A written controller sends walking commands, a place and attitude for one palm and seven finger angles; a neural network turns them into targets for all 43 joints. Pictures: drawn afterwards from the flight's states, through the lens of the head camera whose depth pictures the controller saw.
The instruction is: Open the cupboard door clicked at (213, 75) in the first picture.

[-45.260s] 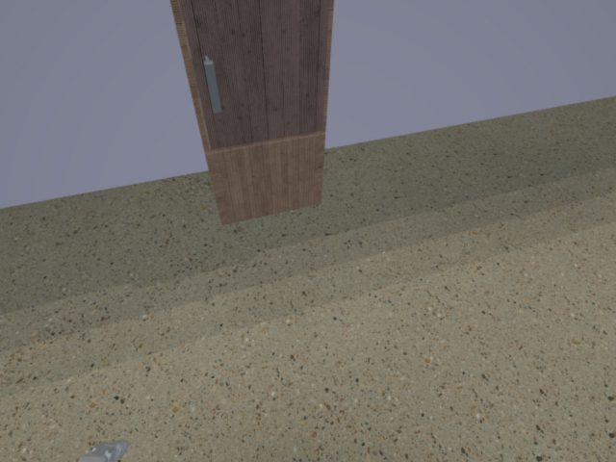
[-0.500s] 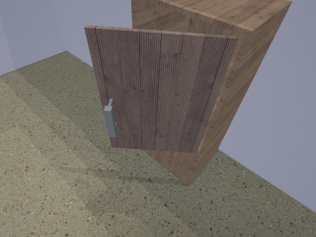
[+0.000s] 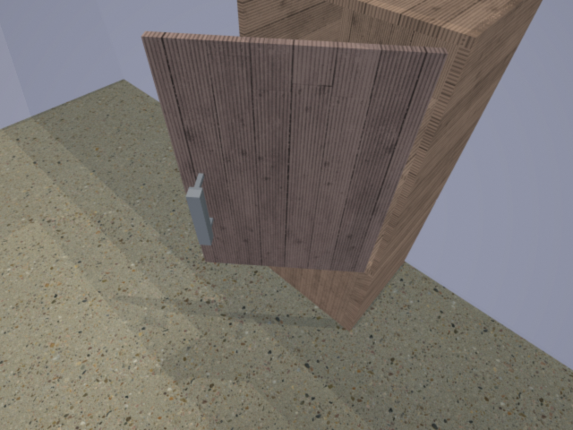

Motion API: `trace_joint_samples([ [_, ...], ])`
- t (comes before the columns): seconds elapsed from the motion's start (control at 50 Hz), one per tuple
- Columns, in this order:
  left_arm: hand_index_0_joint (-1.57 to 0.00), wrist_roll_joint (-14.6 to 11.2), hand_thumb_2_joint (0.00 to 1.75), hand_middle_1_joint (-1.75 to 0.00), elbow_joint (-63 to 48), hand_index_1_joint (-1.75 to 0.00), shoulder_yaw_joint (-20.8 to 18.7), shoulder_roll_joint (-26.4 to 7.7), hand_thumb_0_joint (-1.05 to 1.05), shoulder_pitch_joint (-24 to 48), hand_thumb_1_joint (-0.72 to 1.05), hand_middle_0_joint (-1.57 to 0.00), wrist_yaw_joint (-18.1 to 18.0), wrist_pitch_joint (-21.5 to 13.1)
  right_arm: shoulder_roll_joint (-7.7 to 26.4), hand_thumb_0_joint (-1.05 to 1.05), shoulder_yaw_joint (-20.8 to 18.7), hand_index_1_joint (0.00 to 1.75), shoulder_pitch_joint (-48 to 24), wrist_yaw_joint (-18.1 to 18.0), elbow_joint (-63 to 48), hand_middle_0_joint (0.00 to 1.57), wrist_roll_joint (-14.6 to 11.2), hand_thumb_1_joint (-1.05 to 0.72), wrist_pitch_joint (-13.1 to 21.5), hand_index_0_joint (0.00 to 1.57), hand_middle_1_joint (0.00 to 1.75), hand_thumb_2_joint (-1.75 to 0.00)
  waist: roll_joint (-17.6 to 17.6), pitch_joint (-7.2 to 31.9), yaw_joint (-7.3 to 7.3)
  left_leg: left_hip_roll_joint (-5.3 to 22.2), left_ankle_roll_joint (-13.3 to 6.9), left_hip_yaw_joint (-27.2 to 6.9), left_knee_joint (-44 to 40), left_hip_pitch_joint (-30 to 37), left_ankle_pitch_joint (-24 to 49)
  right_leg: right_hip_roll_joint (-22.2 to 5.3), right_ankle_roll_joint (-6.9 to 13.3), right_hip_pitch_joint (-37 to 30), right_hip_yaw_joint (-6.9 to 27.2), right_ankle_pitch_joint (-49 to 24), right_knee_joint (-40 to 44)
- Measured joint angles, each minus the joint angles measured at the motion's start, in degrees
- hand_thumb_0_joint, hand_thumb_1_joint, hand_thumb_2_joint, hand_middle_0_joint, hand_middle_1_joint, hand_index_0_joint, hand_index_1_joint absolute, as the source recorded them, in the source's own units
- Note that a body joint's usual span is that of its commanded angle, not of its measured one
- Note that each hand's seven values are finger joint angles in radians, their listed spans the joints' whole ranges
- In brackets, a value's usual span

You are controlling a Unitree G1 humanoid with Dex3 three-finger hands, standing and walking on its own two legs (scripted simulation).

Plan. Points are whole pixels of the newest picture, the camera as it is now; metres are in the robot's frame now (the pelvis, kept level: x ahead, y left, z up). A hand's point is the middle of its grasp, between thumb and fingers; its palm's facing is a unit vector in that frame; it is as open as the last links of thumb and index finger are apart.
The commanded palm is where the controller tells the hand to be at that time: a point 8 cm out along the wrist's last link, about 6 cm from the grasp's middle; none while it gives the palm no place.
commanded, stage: look again from close up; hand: left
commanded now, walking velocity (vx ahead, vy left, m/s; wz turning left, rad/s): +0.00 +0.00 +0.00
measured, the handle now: (203, 209) +0.53 +0.20 -0.08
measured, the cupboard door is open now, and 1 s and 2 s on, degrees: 38 38 38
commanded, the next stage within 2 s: raise the hand with hooked fingers in 0.28 s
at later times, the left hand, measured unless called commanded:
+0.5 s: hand out of the picture +0.09 +0.27 -0.07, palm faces +0.26 -0.94 -0.21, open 7.4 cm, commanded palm +0.07 +0.30 -0.06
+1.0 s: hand out of the picture +0.06 +0.27 -0.05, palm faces +0.05 -1.00 -0.07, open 9.8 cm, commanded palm +0.05 +0.33 -0.06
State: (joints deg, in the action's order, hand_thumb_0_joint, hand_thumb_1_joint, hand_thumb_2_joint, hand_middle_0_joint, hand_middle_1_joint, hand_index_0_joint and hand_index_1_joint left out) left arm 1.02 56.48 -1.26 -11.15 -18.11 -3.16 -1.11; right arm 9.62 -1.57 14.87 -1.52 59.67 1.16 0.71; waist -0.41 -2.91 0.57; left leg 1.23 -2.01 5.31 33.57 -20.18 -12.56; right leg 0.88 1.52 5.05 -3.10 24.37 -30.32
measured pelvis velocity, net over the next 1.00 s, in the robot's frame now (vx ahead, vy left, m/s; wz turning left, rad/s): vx -0.16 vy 0.04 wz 0.12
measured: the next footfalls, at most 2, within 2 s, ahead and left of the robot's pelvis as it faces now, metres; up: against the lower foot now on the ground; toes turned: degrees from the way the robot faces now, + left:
right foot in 0.56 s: +0.03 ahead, -0.07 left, +0.01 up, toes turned +4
left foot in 1.42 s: -0.22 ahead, +0.17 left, +0.01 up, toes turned +15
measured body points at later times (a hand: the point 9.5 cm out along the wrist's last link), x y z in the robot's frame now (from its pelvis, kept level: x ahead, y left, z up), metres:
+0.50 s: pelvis -0.05 +0.04 +0.00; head -0.04 +0.06 +0.45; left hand +0.08 +0.32 -0.05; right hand +0.09 -0.22 -0.09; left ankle +0.06 +0.10 -0.73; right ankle -0.07 -0.09 -0.71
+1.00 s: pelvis -0.16 +0.04 -0.13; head -0.16 +0.08 +0.31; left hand +0.05 +0.32 -0.05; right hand +0.07 -0.17 -0.17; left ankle +0.05 +0.11 -0.72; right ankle -0.02 -0.07 -0.72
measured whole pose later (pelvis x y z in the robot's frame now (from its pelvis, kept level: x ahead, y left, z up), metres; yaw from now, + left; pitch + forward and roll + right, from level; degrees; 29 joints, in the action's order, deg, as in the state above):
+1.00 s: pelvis -0.16 +0.04 -0.13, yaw +7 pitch +4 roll -7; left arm -14.4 1.7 -8.7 -18.9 -10.6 16.1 -18.7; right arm 16.3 3.9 9.8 -4.5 32.0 -2.1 9.2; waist 2.6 3.1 -0.7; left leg -1.6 -2.7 0.3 75.5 -65.0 -28.4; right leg 3.2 0.4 55.0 -6.4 28.2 -75.3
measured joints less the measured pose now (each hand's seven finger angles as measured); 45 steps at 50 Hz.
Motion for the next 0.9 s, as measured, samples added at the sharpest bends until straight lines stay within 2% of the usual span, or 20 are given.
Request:
trace_joint_samples([
  [0.22, -0.2, 0.33, 0.9, -0.3, -3.08, -0.3, 0.27, -2.85, 0.0, 2.48, 0.91, -0.2, 1.05, 1.39, 4.12, 0.01, -0.32, 0.3, -7.81, 0.58, -4.21, 0.2, -0.1, -0.92, -0.3, 0.2, 0.3, -0.9, -1.48, 1.07, -1.06, -0.21, -1.46, 0.76, -0.17, 1.16, 0.59, -0.39, -1.32, -1.15, 0.64, -1.19, 0.6],
  [0.4, -0.2, 0.61, 0.9, -0.3, -1.91, -0.3, 0.7, -4.48, 0.0, 2.37, 0.91, -0.2, 1.71, 1.46, 5.7, 0.01, 0.61, 0.3, -8.08, 1.36, -5.15, 0.2, 0.0, -0.91, -0.58, 0.2, 0.3, -0.9, -0.97, 1.37, -1.36, -1.32, -2.69, 1.06, -5.21, 1.18, 4.74, -1.3, -2.44, -0.42, 0.62, -4.71, 4.06],
  [0.42, -0.2, -1.61, 0.9, -0.3, -10.44, -0.3, -1.58, -3.95, 0.0, -0.42, 0.91, -0.2, 1.92, 5.07, 5.7, 0.01, 0.48, 0.3, -6.71, 1.1, -7.57, 0.2, -0.94, -0.91, -0.16, 0.2, 0.3, -0.9, -0.69, 1.2, -0.96, -1.42, -2.79, 0.77, -4.65, 0.31, 4.81, -1.33, -2.55, 0.33, 0.25, -4.77, 3.44],
  [0.44, -0.21, -3.3, 0.9, -0.3, -21.25, -0.3, -3.54, -3.59, 0.01, -3.55, 0.91, -0.2, 1.89, 6.2, 5.61, 0.01, 0.7, 0.3, -4.78, 0.21, -10.16, 0.2, -1.63, -0.91, 2.21, 0.2, 0.3, -0.9, -0.79, 0.85, -1.23, -1.78, -2.9, 0.69, -4.5, -0.28, 5.06, -1.7, -2.07, 2.25, 0.04, -4.33, 0.38],
  [0.46, -0.21, -4.72, 0.89, -0.3, -30.66, -0.3, -4.42, -3.68, 0.01, -6.04, 0.9, -0.21, 1.38, 4.37, 5.44, 0.01, 1.14, 0.3, -3.01, -0.78, -12.04, 0.2, -2.0, -0.91, 5.07, 0.2, 0.3, -0.9, -1.06, 0.81, -1.63, -2.36, -2.78, 0.7, -4.74, -0.67, 5.49, -2.12, -1.57, 4.8, 0.23, -3.7, -3.96],
  [0.5, -0.21, -7.47, 0.89, -0.31, -43.87, -0.31, -4.52, -3.87, 0.02, -8.09, 0.89, -0.21, -0.12, 0.15, 4.95, 0.01, 1.75, 0.3, -0.93, -1.32, -14.83, 0.2, -2.89, -0.91, 8.98, 0.2, 0.3, -0.9, -1.05, 1.05, -1.14, -3.71, -2.36, 0.02, -4.85, -1.47, 6.32, -2.25, -1.07, 9.32, 0.77, -2.71, -10.18],
  [0.52, -0.2, -8.57, 0.88, -0.32, -48.01, -0.32, -4.53, -3.58, 0.02, -7.51, 0.88, -0.2, -0.1, -2.01, 4.83, 0.01, 2.03, 0.3, -0.37, -1.29, -16.35, 0.2, -2.93, -0.91, 10.16, 0.2, 0.3, -0.9, -0.7, 1.32, -0.54, -4.3, -2.18, -0.56, -3.63, -2.76, 5.79, -2.12, -0.95, 11.55, 0.61, -1.55, -11.22],
  [0.56, -0.2, -10.16, 0.87, -0.33, -50.45, -0.33, -5.07, -2.82, 0.01, -3.71, 0.86, -0.2, 1.75, -8.42, 4.66, 0.01, 2.65, 0.3, -0.54, -1.08, -18.98, 0.2, -2.77, -0.91, 11.74, 0.2, 0.3, -0.9, -0.31, 2.19, 0.95, -5.46, -1.42, -1.32, 1.91, -7.74, 1.9, -1.83, -0.59, 17.11, 0.25, 0.71, -11.56],
  [0.6, -0.2, -11.67, 0.86, -0.35, -47.27, -0.35, -5.92, -1.74, 0.01, 1.5, 0.83, -0.2, 6.11, -15.52, 4.66, 0.01, 2.86, 0.3, -1.13, -0.68, -20.7, 0.21, -2.29, -0.91, 12.65, 0.2, 0.3, -0.9, 0.73, 4.38, 2.43, -5.51, -0.57, -1.9, 9.44, -15.11, -2.05, -1.19, -0.08, 23.87, 0.39, 0.01, -17.87],
  [0.66, -0.21, -14.2, 0.84, -0.39, -40.47, -0.39, -6.84, -1.28, 0.0, 6.27, 0.77, -0.21, 15.74, -24.73, 4.56, 0.01, 2.92, 0.3, -2.4, 0.2, -22.52, 0.21, -1.85, -0.91, 13.05, 0.2, 0.3, -0.9, 1.36, 8.44, 2.21, -4.14, 0.17, -1.75, 21.18, -26.78, -7.43, -0.09, -0.04, 34.89, 0.25, 3.39, -28.43],
  [0.68, -0.21, -14.59, 0.83, -0.4, -38.64, -0.4, -6.94, -1.69, 0.0, 6.92, 0.75, -0.21, 19.02, -26.64, 4.53, 0.01, 2.86, 0.3, -2.82, 0.56, -23.54, 0.21, -2.02, -0.91, 13.0, 0.2, 0.3, -0.9, 1.24, 9.08, 1.89, -3.71, 0.15, -1.72, 24.68, -30.04, -8.81, 0.36, 0.01, 38.07, 0.31, 4.68, -31.7],
  [0.7, -0.21, -14.74, 0.82, -0.42, -37.53, -0.42, -7.02, -2.28, 0.0, 7.06, 0.73, -0.21, 21.83, -27.51, 4.55, 0.01, 2.79, 0.3, -3.13, 0.83, -24.83, 0.21, -2.26, -0.91, 12.87, 0.2, 0.3, -0.9, 1.02, 9.38, 1.53, -3.34, -0.08, -1.73, 27.82, -32.89, -9.82, 0.8, -0.04, 40.9, 0.36, 5.76, -34.7],
  [0.74, -0.22, -15.07, 0.8, -0.44, -37.29, -0.44, -7.17, -3.54, 0.0, 5.98, 0.68, -0.22, 25.51, -26.84, 4.8, 0.01, 2.66, 0.3, -3.42, 0.88, -27.57, 0.21, -2.72, -0.91, 12.32, 0.2, 0.3, -0.9, 0.61, 9.24, 0.66, -2.82, -1.02, -1.96, 32.83, -37.21, -10.6, 1.54, -0.17, 45.18, 0.25, 6.86, -39.49],
  [0.78, -0.22, -16.03, 0.78, -0.47, -39.36, -0.47, -7.7, -4.46, 0.0, 3.73, 0.64, -0.22, 26.3, -24.53, 5.14, 0.01, 2.51, 0.3, -3.46, 0.38, -29.57, 0.21, -2.98, -0.91, 11.49, 0.2, 0.3, -0.9, 0.57, 8.59, -0.28, -2.47, -1.91, -2.52, 36.27, -39.78, -10.36, 2.11, -0.28, 47.52, -0.25, 6.76, -42.45],
  [0.84, -0.23, -17.4, 0.75, -0.52, -45.73, -0.52, -9.15, -5.06, 0.01, 0.37, 0.57, -0.23, 23.07, -21.91, 5.41, 0.01, 2.65, 0.3, -3.41, -0.84, -30.23, 0.21, -3.26, -0.91, 10.3, 0.2, 0.3, -0.9, 0.83, 7.27, -1.51, -2.33, -2.11, -3.69, 39.17, -41.19, -10.59, 2.41, -0.4, 48.17, -1.47, 5.71, -44.14],
  [0.9, -0.23, -17.0, 0.72, -0.56, -52.56, -0.56, -9.85, -5.79, 0.01, -0.1, 0.5, -0.24, 18.64, -21.58, 5.92, 0.01, 3.67, 0.3, -3.69, -1.79, -29.08, 0.21, -2.91, -0.91, 9.72, 0.2, 0.3, -0.9, 1.33, 6.84, -2.36, -2.64, -1.45, -4.81, 40.84, -42.4, -12.82, 2.45, -0.4, 48.56, -2.55, 5.64, -44.69],
])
